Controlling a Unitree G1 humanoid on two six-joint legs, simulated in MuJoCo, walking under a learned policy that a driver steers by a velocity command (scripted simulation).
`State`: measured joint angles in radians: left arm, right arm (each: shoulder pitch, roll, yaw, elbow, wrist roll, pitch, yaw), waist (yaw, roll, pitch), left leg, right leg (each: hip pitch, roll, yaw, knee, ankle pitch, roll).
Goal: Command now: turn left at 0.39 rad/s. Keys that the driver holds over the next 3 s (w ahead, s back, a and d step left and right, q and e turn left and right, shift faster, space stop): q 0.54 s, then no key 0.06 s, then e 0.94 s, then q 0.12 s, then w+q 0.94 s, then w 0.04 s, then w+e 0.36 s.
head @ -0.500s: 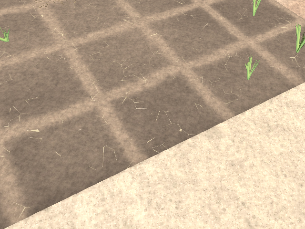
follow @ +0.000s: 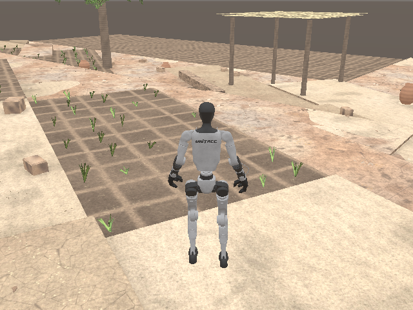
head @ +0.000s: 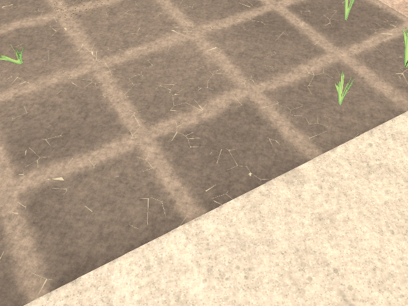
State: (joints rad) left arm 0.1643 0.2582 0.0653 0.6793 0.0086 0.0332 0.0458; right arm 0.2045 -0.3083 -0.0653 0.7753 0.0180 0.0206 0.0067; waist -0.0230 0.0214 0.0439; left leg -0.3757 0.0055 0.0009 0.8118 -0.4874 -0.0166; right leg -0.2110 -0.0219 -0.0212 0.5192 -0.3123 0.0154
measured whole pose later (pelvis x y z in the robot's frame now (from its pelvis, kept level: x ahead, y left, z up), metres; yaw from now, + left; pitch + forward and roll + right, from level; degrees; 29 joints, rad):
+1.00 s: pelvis +0.02 +0.01 +0.00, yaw +15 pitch +0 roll +1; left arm 0.15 0.30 0.04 0.73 -0.02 0.01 0.01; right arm 0.18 -0.30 -0.07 0.70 -0.01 0.00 -0.03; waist 0.00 -0.01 0.06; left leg -0.23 -0.05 -0.06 0.50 -0.27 0.01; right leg -0.25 0.08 0.19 0.54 -0.27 -0.01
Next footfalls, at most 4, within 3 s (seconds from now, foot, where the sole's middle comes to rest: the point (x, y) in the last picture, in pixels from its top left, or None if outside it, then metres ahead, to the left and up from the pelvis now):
0.12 left None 0.03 0.12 -0.77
0.68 right None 0.09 -0.09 -0.77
1.34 right None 0.07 -0.14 -0.77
1.82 left None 0.07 0.08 -0.77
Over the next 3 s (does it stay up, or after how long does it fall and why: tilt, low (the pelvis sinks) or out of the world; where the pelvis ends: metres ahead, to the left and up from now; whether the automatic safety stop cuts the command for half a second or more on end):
stays up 0.58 0.09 0.01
